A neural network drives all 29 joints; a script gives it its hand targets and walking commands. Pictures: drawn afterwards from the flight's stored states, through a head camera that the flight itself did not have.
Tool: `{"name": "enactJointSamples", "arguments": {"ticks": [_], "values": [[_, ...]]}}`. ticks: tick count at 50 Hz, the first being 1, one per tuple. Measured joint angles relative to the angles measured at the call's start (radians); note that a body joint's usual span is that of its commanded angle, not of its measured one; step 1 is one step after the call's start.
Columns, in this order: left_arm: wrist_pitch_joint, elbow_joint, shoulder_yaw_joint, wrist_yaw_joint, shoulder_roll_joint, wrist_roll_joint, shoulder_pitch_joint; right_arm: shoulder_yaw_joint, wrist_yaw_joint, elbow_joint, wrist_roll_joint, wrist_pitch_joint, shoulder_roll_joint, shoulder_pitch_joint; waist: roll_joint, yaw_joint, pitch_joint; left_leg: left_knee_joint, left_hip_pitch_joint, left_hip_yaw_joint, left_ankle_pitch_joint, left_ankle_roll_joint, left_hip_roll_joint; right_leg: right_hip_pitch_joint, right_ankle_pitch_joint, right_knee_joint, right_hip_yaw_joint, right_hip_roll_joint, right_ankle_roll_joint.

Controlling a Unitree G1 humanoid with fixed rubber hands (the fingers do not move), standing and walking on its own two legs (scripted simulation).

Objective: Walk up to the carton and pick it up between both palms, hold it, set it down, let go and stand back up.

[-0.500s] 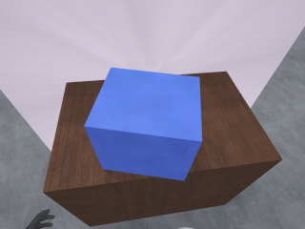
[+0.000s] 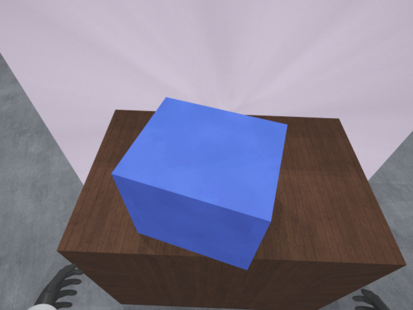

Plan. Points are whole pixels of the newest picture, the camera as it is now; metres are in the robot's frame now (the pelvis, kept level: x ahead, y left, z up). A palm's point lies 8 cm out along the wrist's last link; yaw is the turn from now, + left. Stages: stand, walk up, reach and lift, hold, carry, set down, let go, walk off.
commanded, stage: walk up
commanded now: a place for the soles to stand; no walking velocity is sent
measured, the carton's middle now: (206, 183) +0.38 +0.02 -0.01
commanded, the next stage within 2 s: none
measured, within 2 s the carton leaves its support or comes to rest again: neither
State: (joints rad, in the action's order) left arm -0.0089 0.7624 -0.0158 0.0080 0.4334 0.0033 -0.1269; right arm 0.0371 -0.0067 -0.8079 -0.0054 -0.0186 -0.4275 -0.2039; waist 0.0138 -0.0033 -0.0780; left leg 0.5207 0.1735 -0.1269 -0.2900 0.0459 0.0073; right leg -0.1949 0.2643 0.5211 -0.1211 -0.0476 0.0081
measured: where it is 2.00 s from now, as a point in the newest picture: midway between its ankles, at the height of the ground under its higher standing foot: outside the picture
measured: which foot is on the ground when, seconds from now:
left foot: down 0.00-1.00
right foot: down 0.00-1.00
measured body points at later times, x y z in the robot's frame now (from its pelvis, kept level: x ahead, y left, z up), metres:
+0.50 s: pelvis +0.00 +0.01 +0.00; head +0.01 +0.02 +0.45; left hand +0.09 +0.35 -0.10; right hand +0.14 -0.31 -0.09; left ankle +0.00 +0.15 -0.73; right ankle +0.01 -0.11 -0.73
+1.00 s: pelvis +0.00 +0.01 +0.00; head +0.01 +0.03 +0.45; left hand +0.09 +0.36 -0.11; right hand +0.14 -0.31 -0.09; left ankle +0.00 +0.15 -0.73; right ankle +0.01 -0.11 -0.73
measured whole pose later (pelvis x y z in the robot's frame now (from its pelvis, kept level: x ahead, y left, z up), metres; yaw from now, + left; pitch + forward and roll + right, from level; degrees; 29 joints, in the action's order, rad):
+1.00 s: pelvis +0.00 +0.01 +0.00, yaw +5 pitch -3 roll -1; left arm 0.02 0.85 -0.07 0.03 0.46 0.00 -0.12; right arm 0.04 -0.02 -0.86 0.00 0.01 -0.43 -0.18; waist 0.03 -0.04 -0.09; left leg 0.57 0.23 -0.20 -0.29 0.03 -0.04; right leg -0.20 0.29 0.55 -0.19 -0.09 0.00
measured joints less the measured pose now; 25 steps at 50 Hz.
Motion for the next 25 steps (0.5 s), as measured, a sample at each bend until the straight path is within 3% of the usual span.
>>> {"name": "enactJointSamples", "arguments": {"ticks": [10,25], "values": [[0.011,0.055,-0.019,0.009,0.026,0.001,0.017,-0.005,-0.002,-0.042,0.0,0.01,-0.007,0.05,0.001,-0.023,0.0,-0.001,0.006,-0.036,0.007,-0.004,-0.017,0.017,0.001,-0.015,-0.037,-0.016,-0.006],[0.024,0.112,-0.041,0.015,0.016,-0.001,-0.009,-0.002,-0.011,-0.084,0.0,0.019,0.007,0.04,0.006,-0.03,-0.001,0.015,0.033,-0.06,0.012,-0.011,-0.032,0.011,-0.005,-0.019,-0.06,-0.029,-0.01]]}}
